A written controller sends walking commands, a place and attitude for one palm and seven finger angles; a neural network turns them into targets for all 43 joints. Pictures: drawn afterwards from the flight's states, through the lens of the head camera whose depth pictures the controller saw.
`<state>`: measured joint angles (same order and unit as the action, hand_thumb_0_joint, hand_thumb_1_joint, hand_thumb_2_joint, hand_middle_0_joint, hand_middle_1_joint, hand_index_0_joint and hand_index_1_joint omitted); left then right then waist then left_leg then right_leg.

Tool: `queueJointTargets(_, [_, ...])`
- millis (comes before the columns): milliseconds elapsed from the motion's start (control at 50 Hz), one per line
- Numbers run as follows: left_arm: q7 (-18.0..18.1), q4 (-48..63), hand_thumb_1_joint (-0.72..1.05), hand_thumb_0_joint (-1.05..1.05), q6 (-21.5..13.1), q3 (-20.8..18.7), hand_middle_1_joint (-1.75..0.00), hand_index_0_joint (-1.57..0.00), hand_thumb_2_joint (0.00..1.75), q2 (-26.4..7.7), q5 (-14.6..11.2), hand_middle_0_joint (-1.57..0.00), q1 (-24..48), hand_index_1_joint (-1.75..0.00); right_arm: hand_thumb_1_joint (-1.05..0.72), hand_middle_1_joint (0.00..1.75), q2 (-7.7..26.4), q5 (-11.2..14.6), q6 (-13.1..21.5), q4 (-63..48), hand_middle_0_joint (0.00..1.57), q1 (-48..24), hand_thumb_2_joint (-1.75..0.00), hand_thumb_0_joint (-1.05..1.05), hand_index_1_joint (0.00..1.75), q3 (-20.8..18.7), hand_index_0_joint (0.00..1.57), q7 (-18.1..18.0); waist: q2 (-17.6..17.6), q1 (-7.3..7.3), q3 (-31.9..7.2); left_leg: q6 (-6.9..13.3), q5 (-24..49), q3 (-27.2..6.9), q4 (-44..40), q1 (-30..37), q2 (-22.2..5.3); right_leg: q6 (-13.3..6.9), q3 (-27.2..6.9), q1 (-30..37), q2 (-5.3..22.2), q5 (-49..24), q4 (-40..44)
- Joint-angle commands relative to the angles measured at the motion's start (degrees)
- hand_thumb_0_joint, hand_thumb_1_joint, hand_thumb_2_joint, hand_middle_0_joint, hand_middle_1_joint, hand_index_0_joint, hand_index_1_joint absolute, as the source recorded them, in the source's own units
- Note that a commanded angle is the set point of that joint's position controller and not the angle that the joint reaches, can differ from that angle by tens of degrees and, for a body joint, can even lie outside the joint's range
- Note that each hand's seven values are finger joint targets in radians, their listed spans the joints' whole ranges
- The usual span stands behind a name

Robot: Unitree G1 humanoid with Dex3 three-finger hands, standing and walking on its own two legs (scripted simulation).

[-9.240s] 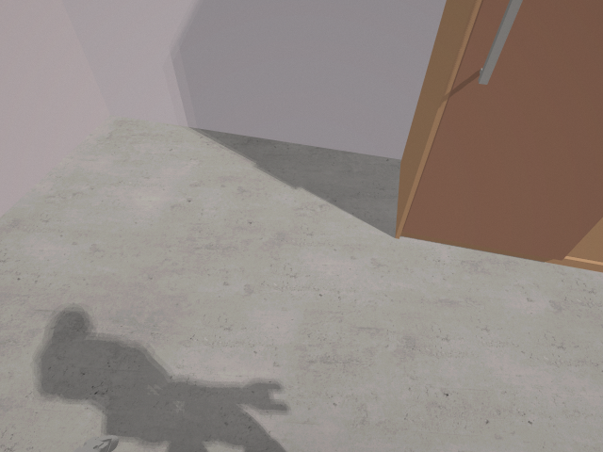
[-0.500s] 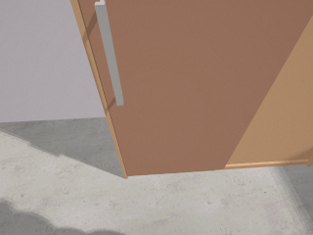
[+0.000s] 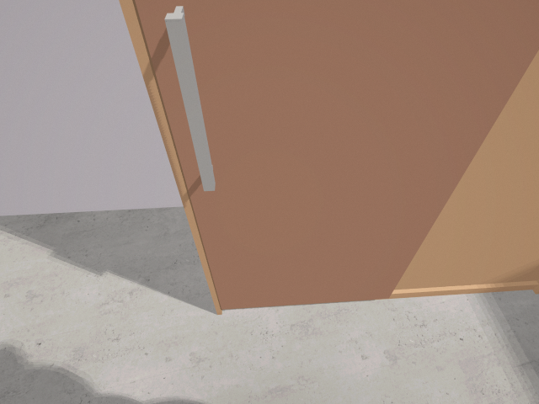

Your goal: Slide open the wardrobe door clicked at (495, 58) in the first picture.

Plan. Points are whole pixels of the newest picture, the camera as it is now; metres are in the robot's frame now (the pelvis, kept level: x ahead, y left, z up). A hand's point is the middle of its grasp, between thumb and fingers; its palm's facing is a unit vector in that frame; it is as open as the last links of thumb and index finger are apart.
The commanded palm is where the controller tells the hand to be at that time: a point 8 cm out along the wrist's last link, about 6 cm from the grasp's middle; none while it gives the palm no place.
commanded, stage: look again from close up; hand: left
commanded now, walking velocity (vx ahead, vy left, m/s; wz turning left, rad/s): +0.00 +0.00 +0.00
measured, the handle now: (196, 113) +0.54 +0.16 +0.16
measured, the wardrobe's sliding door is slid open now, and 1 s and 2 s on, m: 0.00 0.00 0.00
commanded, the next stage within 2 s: shuffle to correct the standing spot in 0.22 s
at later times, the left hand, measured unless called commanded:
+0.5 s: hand out of the picture +0.02 +0.17 -0.18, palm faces +0.04 -0.98 -0.21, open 7.3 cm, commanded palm none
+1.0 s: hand out of the picture +0.15 +0.16 -0.17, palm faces +0.12 -0.96 -0.26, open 7.3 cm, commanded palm none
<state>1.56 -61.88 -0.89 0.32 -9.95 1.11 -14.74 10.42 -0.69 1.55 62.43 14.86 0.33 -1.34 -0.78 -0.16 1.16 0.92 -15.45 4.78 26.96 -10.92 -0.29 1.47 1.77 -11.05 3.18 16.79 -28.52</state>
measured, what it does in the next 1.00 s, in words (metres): walks ahead: right foot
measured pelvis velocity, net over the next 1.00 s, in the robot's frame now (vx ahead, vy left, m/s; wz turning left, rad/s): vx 0.09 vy -0.04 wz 0.13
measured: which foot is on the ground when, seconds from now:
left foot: down 0.00-0.94, up 0.96-1.00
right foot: down 0.00-0.66, up 0.68-0.90, down 0.92-1.00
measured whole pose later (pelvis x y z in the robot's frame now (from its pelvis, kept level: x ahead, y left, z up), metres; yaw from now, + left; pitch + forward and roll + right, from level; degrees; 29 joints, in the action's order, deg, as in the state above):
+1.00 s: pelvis +0.09 -0.04 -0.01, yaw +7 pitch +0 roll +2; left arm 1.9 -56.5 -2.4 -2.0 -9.7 1.3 -8.7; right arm 7.5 0.0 -0.5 63.9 20.4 -1.7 -2.4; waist -1.1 1.5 6.4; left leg -0.9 -32.4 -0.6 46.5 -13.7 -0.4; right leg -2.4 6.0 -21.9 3.4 15.1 -37.0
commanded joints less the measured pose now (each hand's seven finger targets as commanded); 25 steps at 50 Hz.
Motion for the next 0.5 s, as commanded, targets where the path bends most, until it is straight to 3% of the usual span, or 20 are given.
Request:
queueJointTargets(0, [0.5, 1.64, 0.9, 0.0, -0.8, -1.52, -0.3, -0.2, 0.9, -7.4, -0.19, -0.2, -2.69, -0.3, -0.9, 0.3, 6.54, -0.14, 0.85, -1.78, 0.2, 1.66, -0.9, 0.0, 0.3, -1.15, 0.2, -0.21, 0.95, 0.07, 0.53, 0.9, 12.33, -5.5, -4.83, 0.56, -5.9, -2.98, -3.65, -0.38, 3.32, -12.72, 4.21])
queueJointTargets(300, [0.25, 1.14, 0.9, 0.0, -0.88, -1.71, -0.3, -0.2, 0.9, -8.65, -0.18, -0.2, -1.8, -0.3, -0.9, 0.3, 7.69, -0.07, 0.8, -0.96, 0.2, -0.77, -0.9, 0.0, 0.3, -1.25, 0.2, -0.25, 0.83, -0.19, -0.34, 0.68, 12.91, -5.5, -5.24, 1.59, -6.29, -3.14, -3.86, 0.81, 3.59, -13.92, 5.62])
queueJointTargets(340, [0.25, 0.37, 0.9, 0.0, -0.39, -1.35, -0.3, -0.2, 0.9, -6.39, 0.08, -0.2, -3.49, -0.3, -0.9, 0.3, 5.12, -0.26, 0.22, -0.18, 0.2, 1.31, -0.9, 0.0, 0.3, -0.71, 0.2, -0.01, 2.26, -0.09, -0.38, 0.74, 5.44, -5.11, -4.38, 0.41, -5.83, -3.05, -2.8, 1.11, 3.08, -5.44, 5.01])
queueJointTargets(400, [-0.28, 0.69, 0.9, 0.0, 0.1, -1.77, -0.3, -0.2, 0.9, -6.78, 0.31, -0.2, -4.26, -0.3, -0.9, 0.3, 5.17, -0.64, -0.32, -0.86, 0.2, 1.26, -0.9, 0.0, 0.3, -0.88, 0.2, 0.39, 1.81, -0.29, 4.53, 1.35, -5.34, -5.68, -3.81, -4.25, -4.78, -3.76, -3.27, -2.71, 3.12, 9.34, 6.0])
queueJointTargets(440, [-0.53, 0.94, 0.9, 0.0, 0.01, -2.16, -0.3, -0.2, 0.9, -7.41, 0.38, -0.2, -5.35, -0.3, -0.9, 0.3, 4.62, -0.7, -0.44, -1.58, 0.2, 1.81, -0.9, 0.0, 0.3, -1.07, 0.2, 0.54, 3.66, -0.45, 6.07, 1.53, -7.44, -5.25, -1.48, -7.01, -3.73, -4.47, -3.98, -2.6, 3.77, 12.9, 7.01])
queueJointTargets(480, [-0.51, 0.86, 0.9, 0.0, -0.23, -2.75, -0.3, -0.2, 0.9, -8.15, 0.27, -0.2, -6.9, -0.3, -0.9, 0.3, 3.81, -0.75, -0.2, -2.32, 0.2, 1.8, -0.9, 0.0, 0.3, -1.02, 0.2, 0.69, 6.66, -0.9, 6.66, 1.04, -5.6, -2.68, 3.94, -10.42, -1.79, -5.83, -6.01, -0.76, 5.9, 12.72, 8.05])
